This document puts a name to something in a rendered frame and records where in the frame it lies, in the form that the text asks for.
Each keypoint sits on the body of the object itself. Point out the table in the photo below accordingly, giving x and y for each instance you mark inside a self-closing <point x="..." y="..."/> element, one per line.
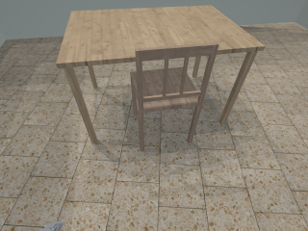
<point x="97" y="37"/>

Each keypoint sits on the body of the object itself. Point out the chair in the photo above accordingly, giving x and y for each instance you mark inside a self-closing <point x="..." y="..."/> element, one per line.
<point x="169" y="88"/>

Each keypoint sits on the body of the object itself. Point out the left robot hand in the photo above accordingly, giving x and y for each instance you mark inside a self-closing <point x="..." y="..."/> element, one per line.
<point x="52" y="226"/>

